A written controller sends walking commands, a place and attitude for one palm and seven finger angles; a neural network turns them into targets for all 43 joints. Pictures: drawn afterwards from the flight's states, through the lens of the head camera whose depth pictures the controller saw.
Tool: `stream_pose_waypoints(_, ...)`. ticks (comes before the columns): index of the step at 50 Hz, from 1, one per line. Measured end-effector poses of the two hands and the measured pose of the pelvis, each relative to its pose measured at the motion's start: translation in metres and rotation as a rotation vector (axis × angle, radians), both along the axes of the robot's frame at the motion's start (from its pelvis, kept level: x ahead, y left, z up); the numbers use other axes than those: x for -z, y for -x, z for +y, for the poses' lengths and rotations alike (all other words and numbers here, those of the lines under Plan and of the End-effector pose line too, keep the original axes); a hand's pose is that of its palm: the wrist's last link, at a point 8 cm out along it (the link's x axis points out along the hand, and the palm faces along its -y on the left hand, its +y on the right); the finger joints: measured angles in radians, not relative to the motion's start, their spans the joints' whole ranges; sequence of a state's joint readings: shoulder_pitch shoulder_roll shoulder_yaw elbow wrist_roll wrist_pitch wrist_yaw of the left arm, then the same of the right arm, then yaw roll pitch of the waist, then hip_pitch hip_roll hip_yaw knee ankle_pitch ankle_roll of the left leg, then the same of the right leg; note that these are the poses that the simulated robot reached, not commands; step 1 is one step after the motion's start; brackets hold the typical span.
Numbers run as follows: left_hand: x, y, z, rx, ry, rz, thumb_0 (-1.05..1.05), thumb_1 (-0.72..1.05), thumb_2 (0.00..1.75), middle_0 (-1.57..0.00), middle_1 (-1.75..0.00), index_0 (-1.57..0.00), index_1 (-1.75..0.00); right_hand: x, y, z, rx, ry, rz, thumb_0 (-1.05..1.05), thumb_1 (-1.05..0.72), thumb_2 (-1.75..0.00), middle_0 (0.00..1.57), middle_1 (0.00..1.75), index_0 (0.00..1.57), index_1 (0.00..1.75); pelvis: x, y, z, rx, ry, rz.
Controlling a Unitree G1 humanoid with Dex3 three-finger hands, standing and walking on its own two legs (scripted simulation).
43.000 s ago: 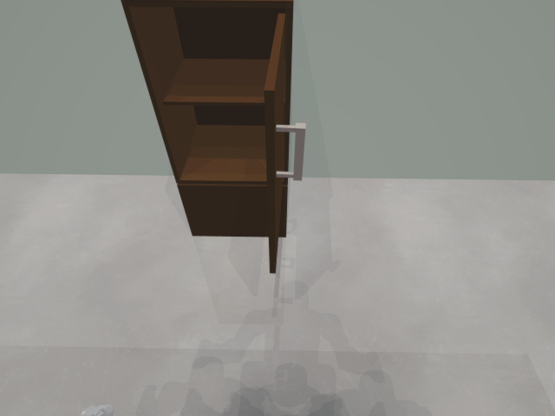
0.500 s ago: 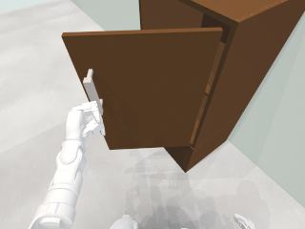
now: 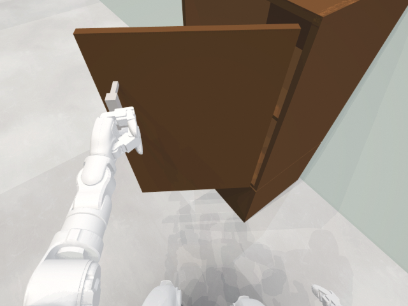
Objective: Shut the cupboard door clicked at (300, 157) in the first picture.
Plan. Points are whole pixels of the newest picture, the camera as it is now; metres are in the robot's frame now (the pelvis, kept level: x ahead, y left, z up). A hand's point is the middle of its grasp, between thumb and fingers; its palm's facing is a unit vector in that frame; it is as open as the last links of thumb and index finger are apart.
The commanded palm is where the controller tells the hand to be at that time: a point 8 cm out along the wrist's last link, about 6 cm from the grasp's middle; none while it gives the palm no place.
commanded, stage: push the door shut along its arc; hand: left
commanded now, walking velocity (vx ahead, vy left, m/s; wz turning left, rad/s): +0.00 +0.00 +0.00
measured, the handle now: (122, 115) +0.49 +0.19 +0.08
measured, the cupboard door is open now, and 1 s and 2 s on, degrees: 56 43 29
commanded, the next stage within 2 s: pull the fist back off the door in 1.54 s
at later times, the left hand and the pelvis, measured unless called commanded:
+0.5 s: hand (149, 120) +0.47 +0.12 +0.08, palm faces -0.17 -0.98 -0.04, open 3.1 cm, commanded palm +0.47 +0.17 +0.08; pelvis -0.01 +0.01 -0.01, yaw +0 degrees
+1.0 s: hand (166, 97) +0.54 +0.09 +0.09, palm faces -0.28 -0.96 -0.02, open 3.0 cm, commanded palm +0.54 +0.14 +0.08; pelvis +0.00 +0.01 -0.03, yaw -3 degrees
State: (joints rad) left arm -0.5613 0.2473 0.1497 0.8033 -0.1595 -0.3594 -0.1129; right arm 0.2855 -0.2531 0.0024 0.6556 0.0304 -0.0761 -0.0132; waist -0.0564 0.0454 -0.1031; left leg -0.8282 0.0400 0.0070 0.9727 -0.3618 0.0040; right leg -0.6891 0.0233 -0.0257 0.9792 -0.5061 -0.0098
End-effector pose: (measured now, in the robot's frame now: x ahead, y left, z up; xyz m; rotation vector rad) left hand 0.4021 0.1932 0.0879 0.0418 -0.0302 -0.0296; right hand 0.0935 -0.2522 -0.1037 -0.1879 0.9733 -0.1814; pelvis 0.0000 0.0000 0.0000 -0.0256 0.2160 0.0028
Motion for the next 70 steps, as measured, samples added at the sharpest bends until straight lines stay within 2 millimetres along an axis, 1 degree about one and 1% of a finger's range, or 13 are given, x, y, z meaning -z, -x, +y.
stream_pose_waypoints(5, 0.003, -0.011, 0.000, 0.028, -0.003, 0.039, 0.01, 0.90, 0.90, -1.31, -1.50, -1.30, -1.50, 0.006, 0.021, -0.002, 0.023, -0.001, 0.063, 0.01, -0.91, -0.90, 0.20, 0.30, 0.21, 0.30, 0.001, -0.001, 0.002, 0.001, 0.000, 0.012)
stream_pose_waypoints(10, 0.004, -0.020, -0.001, 0.041, 0.012, 0.038, 0.01, 0.90, 0.90, -1.31, -1.50, -1.30, -1.50, 0.008, 0.039, -0.003, 0.041, 0.007, 0.109, 0.01, -0.91, -0.90, 0.20, 0.30, 0.21, 0.30, 0.003, 0.001, 0.004, 0.002, 0.003, 0.020)
stream_pose_waypoints(21, 0.003, -0.046, -0.007, 0.108, -0.009, 0.051, 0.01, 0.90, 0.90, -1.30, -1.50, -1.30, -1.50, 0.014, 0.065, -0.006, 0.072, 0.029, 0.163, 0.01, -0.91, -0.90, 0.20, 0.30, 0.21, 0.30, 0.011, 0.008, 0.006, 0.002, 0.013, 0.057)
stream_pose_waypoints(26, 0.001, -0.061, -0.016, 0.144, 0.001, 0.056, 0.01, 0.90, 0.90, -1.30, -1.50, -1.30, -1.50, 0.016, 0.075, -0.006, 0.084, 0.035, 0.179, 0.01, -0.91, -0.90, 0.20, 0.30, 0.21, 0.30, 0.015, 0.011, 0.007, 0.005, 0.017, 0.077)
stream_pose_waypoints(34, 0.001, -0.085, -0.022, 0.171, 0.002, 0.054, 0.01, 0.90, 0.90, -1.30, -1.50, -1.30, -1.50, 0.020, 0.096, -0.007, 0.111, 0.044, 0.221, 0.00, -0.91, -0.90, 0.20, 0.30, 0.21, 0.30, 0.023, 0.013, 0.007, 0.012, 0.023, 0.119)
stream_pose_waypoints(45, -0.001, -0.120, -0.042, 0.234, 0.016, 0.068, 0.01, 0.90, 0.90, -1.30, -1.50, -1.30, -1.50, 0.025, 0.124, -0.004, 0.167, 0.033, 0.303, 0.00, -0.91, -0.90, 0.20, 0.30, 0.21, 0.30, 0.030, 0.008, 0.006, 0.028, 0.027, 0.168)
stream_pose_waypoints(48, -0.001, -0.127, -0.044, 0.243, 0.016, 0.072, 0.01, 0.90, 0.90, -1.30, -1.50, -1.29, -1.50, 0.025, 0.129, -0.002, 0.179, 0.027, 0.322, 0.00, -0.91, -0.90, 0.20, 0.30, 0.21, 0.30, 0.031, 0.005, 0.006, 0.033, 0.026, 0.178)
stream_pose_waypoints(53, -0.001, -0.135, -0.043, 0.256, 0.008, 0.081, 0.00, 0.87, 0.91, -1.30, -1.50, -1.29, -1.50, 0.026, 0.133, -0.001, 0.186, 0.022, 0.348, 0.00, -0.91, -0.90, 0.20, 0.30, 0.21, 0.30, 0.032, 0.003, 0.005, 0.033, 0.028, 0.189)
stream_pose_waypoints(62, -0.003, -0.146, -0.046, 0.297, -0.006, 0.091, 0.00, 0.89, 0.93, -1.30, -1.50, -1.29, -1.50, 0.027, 0.130, -0.003, 0.170, 0.046, 0.367, 0.00, -0.91, -0.90, 0.20, 0.30, 0.21, 0.30, 0.037, 0.003, 0.005, 0.022, 0.041, 0.209)
stream_pose_waypoints(70, -0.003, -0.160, -0.051, 0.328, 0.009, 0.098, 0.01, 0.92, 0.96, -1.30, -1.50, -1.29, -1.50, 0.029, 0.129, -0.006, 0.160, 0.086, 0.361, 0.00, -0.91, -0.90, 0.20, 0.30, 0.21, 0.30, 0.045, 0.006, 0.008, 0.020, 0.053, 0.236)
